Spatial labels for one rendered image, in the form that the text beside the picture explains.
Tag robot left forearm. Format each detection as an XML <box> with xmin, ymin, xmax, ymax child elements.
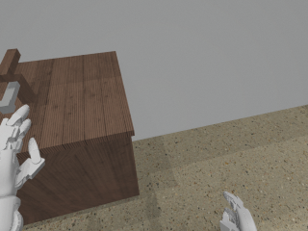
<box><xmin>0</xmin><ymin>195</ymin><xmax>24</xmax><ymax>231</ymax></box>

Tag tap lever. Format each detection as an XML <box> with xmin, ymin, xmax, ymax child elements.
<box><xmin>0</xmin><ymin>81</ymin><xmax>20</xmax><ymax>115</ymax></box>

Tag counter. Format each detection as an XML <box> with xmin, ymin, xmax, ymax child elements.
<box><xmin>0</xmin><ymin>48</ymin><xmax>140</xmax><ymax>226</ymax></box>

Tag robot right hand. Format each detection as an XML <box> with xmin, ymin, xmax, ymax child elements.
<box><xmin>219</xmin><ymin>191</ymin><xmax>257</xmax><ymax>231</ymax></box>

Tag robot left hand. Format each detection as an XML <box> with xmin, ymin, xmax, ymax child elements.
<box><xmin>0</xmin><ymin>104</ymin><xmax>45</xmax><ymax>197</ymax></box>

